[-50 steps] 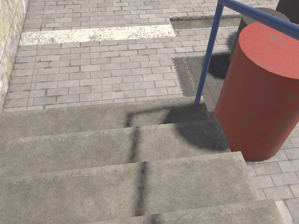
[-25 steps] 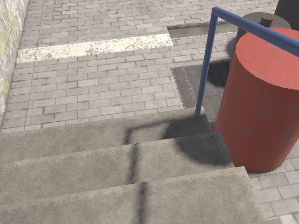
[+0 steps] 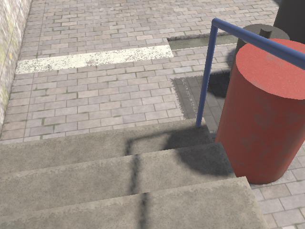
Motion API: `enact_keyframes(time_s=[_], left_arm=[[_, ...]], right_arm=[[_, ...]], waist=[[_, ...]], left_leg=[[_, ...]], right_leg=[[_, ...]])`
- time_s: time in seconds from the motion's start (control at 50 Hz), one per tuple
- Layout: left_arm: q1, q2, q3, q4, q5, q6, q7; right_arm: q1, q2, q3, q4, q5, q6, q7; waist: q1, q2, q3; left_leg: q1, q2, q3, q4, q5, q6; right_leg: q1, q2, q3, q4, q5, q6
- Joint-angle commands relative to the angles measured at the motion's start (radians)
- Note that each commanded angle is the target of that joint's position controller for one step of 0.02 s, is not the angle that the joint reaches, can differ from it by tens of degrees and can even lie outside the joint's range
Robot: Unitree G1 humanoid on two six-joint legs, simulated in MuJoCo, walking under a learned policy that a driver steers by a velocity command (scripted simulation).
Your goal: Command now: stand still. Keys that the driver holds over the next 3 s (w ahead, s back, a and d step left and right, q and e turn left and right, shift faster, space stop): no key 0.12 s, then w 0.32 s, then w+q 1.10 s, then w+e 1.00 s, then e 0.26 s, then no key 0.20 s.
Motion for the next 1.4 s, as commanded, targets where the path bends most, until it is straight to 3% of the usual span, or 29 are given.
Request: enact_keyframes(time_s=[0.02, 0.12, 0.2, 0.24, 0.32, 0.36, 0.38, 0.4, 0.42, 0.46, 0.54, 0.64, 0.78, 0.82, 0.84, 0.86, 0.88, 0.9, 0.92, 0.94, 0.98, 1.0, 1.08, 1.1, 1.16, 1.24, 1.3, 1.38, 1.4], left_arm=[[0.043, 0.069, 0.007, -0.014, 0.002, -0.004, 0.002], [0.058, 0.063, 0.003, -0.012, 0.004, -0.009, 0.004], [0.08, 0.115, 0.029, -0.038, 0.015, 0.003, -0.003], [0.086, 0.056, 0.027, -0.039, 0.035, -0.005, -0.016], [0.124, 0.065, 0.034, -0.063, 0.062, -0.03, -0.02], [0.224, 0.068, 0.039, -0.033, 0.041, -0.042, -0.003], [0.368, 0.098, 0.047, 0.011, 0.046, -0.06, 0.006], [0.457, 0.226, 0.077, 0.042, 0.018, -0.067, 0.005], [0.427, 0.173, 0.065, 0.029, 0.022, -0.075, 0.006], [0.338, 0.159, 0.062, -0.014, 0.038, -0.092, 0.011], [0.294, 0.096, 0.039, -0.04, 0.032, -0.123, 0.019], [0.301, 0.074, 0.021, -0.043, 0.026, -0.151, 0.029], [0.368, 0.104, 0.012, -0.025, 0.028, -0.117, 0.04], [0.375, 0.151, 0.025, -0.022, 0.038, -0.097, 0.052], [0.352, 0.157, 0.026, -0.023, 0.038, -0.086, 0.052], [0.3, 0.175, 0.05, -0.04, 0.026, -0.077, 0.041], [0.375, 0.101, 0.036, -0.089, 0.008, -0.081, 0.038], [0.317, 0.162, 0.045, -0.141, -0.009, -0.089, 0.04], [0.22, 0.162, 0.04, -0.203, -0.009, -0.099, 0.027], [0.092, 0.203, 0.053, -0.238, 0.016, -0.102, 0.025], [0.091, 0.207, 0.076, -0.216, 0.065, -0.083, 0.012], [0.057, 0.125, 0.058, -0.23, 0.065, -0.052, 0.009], [0.065, 0.123, 0.065, -0.241, 0.048, -0.036, -0.011], [-0.022, 0.173, 0.085, -0.277, 0.028, -0.048, -0.011], [-0.162, 0.167, 0.088, -0.336, 0.048, -0.048, -0.022], [-0.262, 0.159, 0.085, -0.392, 0.058, -0.04, -0.046], [-0.372, 0.143, 0.075, -0.456, 0.04, -0.065, -0.054], [-0.278, 0.155, 0.074, -0.441, -0.021, -0.081, -0.024], [-0.18, 0.172, 0.082, -0.409, -0.017, -0.086, -0.016]], right_arm=[[0.077, -0.065, -0.009, -0.001, -0.002, 0.001, 0.0], [0.092, -0.061, -0.008, 0.005, -0.001, 0.0, 0.001], [0.114, -0.132, -0.043, -0.024, -0.012, 0.013, 0.008], [0.106, -0.152, -0.06, -0.037, -0.013, 0.006, 0.001], [0.058, -0.179, -0.09, -0.06, -0.013, -0.007, -0.003], [0.045, -0.15, -0.091, -0.073, -0.006, -0.007, -0.007], [0.035, -0.098, -0.081, -0.091, -0.006, -0.012, -0.006], [-0.018, -0.086, -0.078, -0.158, -0.011, -0.013, 0.007], [-0.082, -0.151, -0.091, -0.172, -0.032, -0.02, 0.01], [-0.07, -0.124, -0.087, -0.134, -0.017, -0.036, 0.023], [-0.062, -0.117, -0.09, -0.109, -0.014, -0.019, 0.046], [-0.255, -0.095, -0.075, -0.184, -0.025, -0.021, 0.067], [-0.401, -0.097, -0.044, -0.268, -0.016, -0.006, 0.066], [-0.206, -0.134, -0.057, -0.213, -0.014, -0.014, 0.047], [-0.007, -0.154, -0.071, -0.141, -0.014, -0.02, 0.043], [0.142, -0.201, -0.102, -0.101, -0.009, -0.015, 0.038], [0.187, -0.284, -0.114, -0.118, -0.005, -0.021, 0.044], [0.215, -0.289, -0.122, -0.15, 0.028, -0.014, 0.047], [0.173, -0.307, -0.121, -0.168, 0.004, -0.003, 0.016], [0.083, -0.241, -0.11, -0.186, -0.01, 0.002, -0.001], [-0.027, -0.184, -0.088, -0.205, -0.001, -0.033, 0.002], [-0.042, -0.199, -0.089, -0.203, 0.022, -0.047, -0.003], [0.033, -0.241, -0.103, -0.196, -0.003, -0.058, 0.008], [0.079, -0.192, -0.092, -0.172, 0.008, -0.066, 0.007], [0.114, -0.183, -0.088, -0.18, 0.022, -0.062, -0.003], [0.147, -0.183, -0.076, -0.218, 0.002, -0.054, -0.012], [0.193, -0.222, -0.078, -0.245, -0.01, -0.044, -0.016], [0.209, -0.216, -0.076, -0.244, -0.015, -0.028, -0.045], [0.21, -0.214, -0.077, -0.24, -0.014, -0.023, -0.041]], waist=[[-0.001, 0.002, 0.076], [-0.001, -0.003, 0.068], [-0.006, 0.042, 0.099], [-0.004, 0.12, 0.114], [0.037, 0.09, 0.146], [0.066, 0.026, 0.179], [0.098, -0.153, 0.139], [0.118, -0.375, 0.164], [0.094, -0.178, 0.214], [0.042, -0.005, 0.19], [-0.012, -0.046, 0.118], [0.036, -0.048, 0.12], [0.114, -0.04, 0.19], [0.041, -0.017, 0.107], [-0.055, -0.018, 0.022], [-0.147, 0.101, -0.063], [-0.083, 0.193, -0.239], [-0.162, 0.053, -0.43], [-0.143, 0.082, -0.312], [-0.109, -0.002, -0.158], [0.001, -0.131, -0.005], [0.034, -0.141, 0.058], [0.028, 0.037, -0.01], [0.009, 0.003, 0.017], [-0.035, 0.029, 0.04], [-0.08, 0.035, 0.032], [-0.128, 0.043, 0.082], [-0.12, 0.082, 0.114], [-0.084, 0.037, 0.093]], left_leg=[[-0.154, 0.094, -0.111, -0.116, -0.04, 0.005], [-0.152, 0.09, -0.107, -0.105, -0.031, 0.005], [-0.254, 0.061, -0.134, -0.118, -0.501, 0.059], [-0.304, 0.154, -0.233, -0.195, -0.503, 0.111], [-0.263, 0.255, -0.314, -0.095, -0.448, 0.182], [-0.337, 0.163, -0.236, 0.072, -0.32, 0.147], [-0.463, 0.064, -0.12, 0.36, -0.237, 0.112], [-0.669, -0.068, 0.033, 0.612, -0.351, 0.064], [-0.753, 0.009, -0.069, 0.715, -0.277, 0.068], [-0.724, 0.058, -0.114, 0.713, -0.116, 0.051], [-0.607, 0.03, -0.11, 0.626, 0.196, 0.035], [-0.448, -0.002, -0.031, 0.294, 0.639, 0.048], [-0.366, -0.01, 0.087, 0.072, 0.555, 0.061], [-0.182, -0.048, 0.126, 0.0, 0.465, 0.086], [-0.003, -0.047, 0.131, -0.049, 0.499, 0.116], [0.264, 0.059, -0.013, -0.065, 0.609, 0.183], [0.692, 0.293, -0.249, 0.375, 1.173, 0.304], [0.813, 0.406, -0.473, 0.279, 0.982, 0.453], [0.669, 0.456, -0.625, 0.029, 0.339, 0.502], [0.473, 0.413, -0.619, -0.078, 0.1, 0.44], [0.059, 0.311, -0.498, -0.063, 0.297, 0.366], [-0.151, 0.225, -0.393, -0.107, 0.336, 0.33], [-0.17, 0.144, -0.336, -0.059, 0.557, 0.296], [-0.107, 0.104, -0.346, -0.023, 0.381, 0.275], [-0.124, 0.069, -0.399, 0.027, 0.169, 0.261], [-0.149, 0.054, -0.462, 0.148, 0.066, 0.253], [-0.131, 0.049, -0.514, 0.231, 0.027, 0.247], [-0.097, -0.003, -0.53, 0.39, 0.048, 0.19], [-0.132, -0.019, -0.502, 0.519, 0.079, 0.186]], right_leg=[[0.031, -0.093, 0.128, -0.064, -0.026, -0.002], [0.019, -0.096, 0.135, -0.067, -0.035, -0.004], [-0.061, -0.005, 0.07, 0.043, -0.44, -0.036], [-0.046, 0.055, -0.039, 0.309, -0.231, -0.025], [-0.149, -0.058, 0.009, 0.343, -0.288, -0.036], [0.018, 0.0, -0.007, 0.119, -0.378, -0.041], [0.167, -0.15, 0.268, -0.017, -0.422, -0.085], [0.187, -0.333, 0.628, -0.187, -0.471, -0.201], [0.17, -0.377, 0.672, -0.182, -0.423, -0.25], [0.164, -0.333, 0.489, -0.123, -0.221, -0.218], [0.098, -0.203, 0.182, -0.056, 0.073, -0.125], [-0.034, -0.148, 0.036, 0.052, -0.043, -0.084], [0.029, -0.174, 0.001, 0.338, 0.182, -0.066], [0.067, -0.157, -0.024, 0.623, 0.403, -0.068], [0.04, -0.144, -0.046, 0.864, 0.443, -0.066], [-0.174, -0.052, -0.118, 1.3, -0.031, -0.031], [-0.585, -0.038, -0.029, 1.573, -0.664, -0.006], [-0.721, -0.067, 0.066, 1.602, -0.612, 0.017], [-0.876, -0.063, 0.061, 1.507, -0.45, 0.027], [-0.882, -0.106, 0.068, 1.374, -0.378, 0.028], [-0.619, -0.154, 0.126, 1.017, -0.21, 0.056], [-0.473, -0.159, 0.122, 0.821, -0.161, 0.094], [-0.376, -0.133, 0.078, 0.702, 0.08, 0.079], [-0.487, -0.15, 0.135, 0.596, 0.218, 0.07], [-0.507, -0.125, 0.132, 0.436, 0.39, 0.054], [-0.468, -0.079, 0.138, 0.363, 0.446, 0.043], [-0.446, -0.038, 0.145, 0.247, 0.35, 0.057], [-0.222, -0.065, 0.206, -0.05, 0.372, 0.074], [-0.104, -0.067, 0.184, -0.082, 0.416, 0.069]])
Next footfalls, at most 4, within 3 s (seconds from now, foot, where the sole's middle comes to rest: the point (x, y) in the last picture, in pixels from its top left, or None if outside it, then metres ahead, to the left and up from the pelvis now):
0.84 left None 0.36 0.05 -0.91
1.44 right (161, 211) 0.75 -0.01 -1.05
1.96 left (106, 198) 0.83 0.30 -1.05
2.36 right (115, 172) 1.08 0.29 -1.18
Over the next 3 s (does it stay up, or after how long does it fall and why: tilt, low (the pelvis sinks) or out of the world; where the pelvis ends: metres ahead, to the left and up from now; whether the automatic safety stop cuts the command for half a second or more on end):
stays up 1.22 0.45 -0.55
